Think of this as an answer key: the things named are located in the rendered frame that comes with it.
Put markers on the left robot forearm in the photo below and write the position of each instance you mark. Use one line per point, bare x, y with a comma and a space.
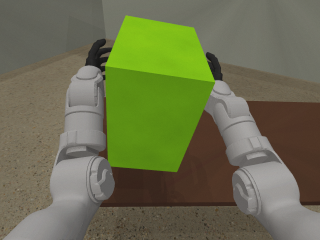
84, 113

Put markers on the robot right upper arm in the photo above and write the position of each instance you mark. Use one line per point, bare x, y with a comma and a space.
269, 192

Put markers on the table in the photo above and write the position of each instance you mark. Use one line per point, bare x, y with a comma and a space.
204, 177

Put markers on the robot left upper arm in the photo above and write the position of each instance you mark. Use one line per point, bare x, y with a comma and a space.
78, 187

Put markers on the right robot hand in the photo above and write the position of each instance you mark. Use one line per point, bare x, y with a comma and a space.
214, 66

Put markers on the carton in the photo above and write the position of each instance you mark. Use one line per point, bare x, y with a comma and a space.
157, 82

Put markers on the right robot forearm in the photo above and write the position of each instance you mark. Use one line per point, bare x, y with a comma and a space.
245, 146

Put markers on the left robot hand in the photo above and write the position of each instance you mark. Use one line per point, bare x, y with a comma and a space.
94, 55

